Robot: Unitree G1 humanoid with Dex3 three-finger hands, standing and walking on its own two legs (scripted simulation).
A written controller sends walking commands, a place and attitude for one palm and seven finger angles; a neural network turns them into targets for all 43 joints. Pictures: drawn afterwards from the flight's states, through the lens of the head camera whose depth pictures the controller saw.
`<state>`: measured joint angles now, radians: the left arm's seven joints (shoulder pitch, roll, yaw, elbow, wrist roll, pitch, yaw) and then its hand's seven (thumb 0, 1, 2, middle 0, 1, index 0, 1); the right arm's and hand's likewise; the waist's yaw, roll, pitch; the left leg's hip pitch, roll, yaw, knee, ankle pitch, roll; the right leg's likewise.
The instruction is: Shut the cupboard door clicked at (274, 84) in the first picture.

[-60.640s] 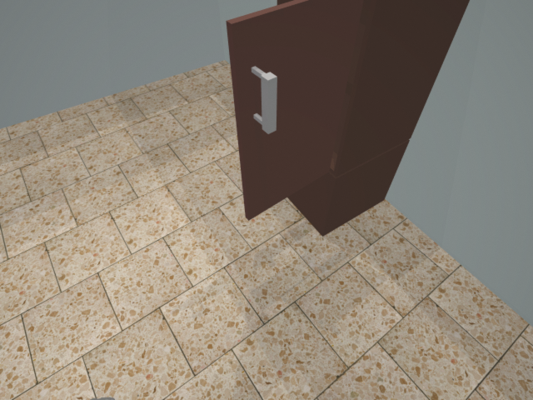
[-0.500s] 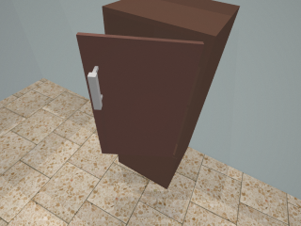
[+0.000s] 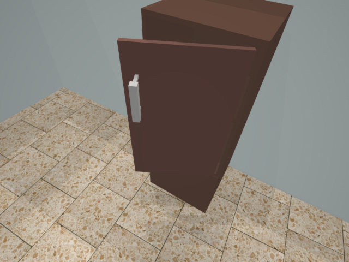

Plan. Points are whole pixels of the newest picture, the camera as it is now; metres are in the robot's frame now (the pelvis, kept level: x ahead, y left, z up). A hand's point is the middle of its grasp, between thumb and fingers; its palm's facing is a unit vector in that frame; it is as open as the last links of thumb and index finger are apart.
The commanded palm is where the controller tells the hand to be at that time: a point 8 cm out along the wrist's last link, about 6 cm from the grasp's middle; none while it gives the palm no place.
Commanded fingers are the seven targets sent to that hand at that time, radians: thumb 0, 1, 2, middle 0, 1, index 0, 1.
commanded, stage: come to a stop and stand still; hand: left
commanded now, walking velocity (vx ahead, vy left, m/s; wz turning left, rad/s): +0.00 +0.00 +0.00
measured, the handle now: (136, 98) +0.53 +0.16 +0.09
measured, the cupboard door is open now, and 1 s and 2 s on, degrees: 28 28 28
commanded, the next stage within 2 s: look again from close up in 0.28 s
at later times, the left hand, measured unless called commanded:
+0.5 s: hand out of the picture -0.08 +0.15 -0.18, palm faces +0.06 -0.99 -0.13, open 7.4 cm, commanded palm none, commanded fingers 0.00 0.90 0.90 -0.20 -0.30 -0.20 -0.30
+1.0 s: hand out of the picture -0.13 +0.24 -0.21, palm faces +0.10 -0.98 -0.17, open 7.4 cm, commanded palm none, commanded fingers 0.00 0.90 0.90 -0.20 -0.30 -0.20 -0.30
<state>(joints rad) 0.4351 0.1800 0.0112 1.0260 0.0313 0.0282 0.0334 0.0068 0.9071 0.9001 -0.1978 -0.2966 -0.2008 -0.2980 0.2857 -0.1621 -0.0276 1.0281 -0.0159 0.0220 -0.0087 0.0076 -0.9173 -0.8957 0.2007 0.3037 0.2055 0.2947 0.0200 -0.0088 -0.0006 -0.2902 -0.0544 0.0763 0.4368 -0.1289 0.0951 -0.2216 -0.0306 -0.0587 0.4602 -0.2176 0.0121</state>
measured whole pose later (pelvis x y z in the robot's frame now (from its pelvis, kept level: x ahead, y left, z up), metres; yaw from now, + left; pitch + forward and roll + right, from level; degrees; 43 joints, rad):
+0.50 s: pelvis -0.03 +0.01 +0.00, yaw +0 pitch -3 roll -2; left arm 0.43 0.12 0.00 1.08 0.03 0.01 0.04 0.00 0.91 0.90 -0.20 -0.30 -0.20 -0.30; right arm 0.30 -0.13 -0.03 1.10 -0.01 0.02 -0.01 0.01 -0.92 -0.90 0.20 0.30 0.20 0.29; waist 0.01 -0.02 0.00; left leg -0.30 -0.06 0.08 0.41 -0.14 0.08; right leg -0.24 -0.02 -0.02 0.46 -0.23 0.02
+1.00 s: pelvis -0.10 +0.05 -0.01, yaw +1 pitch -1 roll -1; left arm 0.36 0.21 0.05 1.05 0.03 0.05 0.04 0.01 0.90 0.90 -0.20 -0.30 -0.20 -0.30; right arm 0.27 -0.18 -0.06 1.02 -0.01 -0.01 -0.02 0.00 -0.91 -0.90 0.20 0.30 0.20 0.29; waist 0.03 -0.07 -0.01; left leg -0.22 -0.04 0.01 0.63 -0.42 0.05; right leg -0.40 -0.05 0.02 0.63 -0.29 0.02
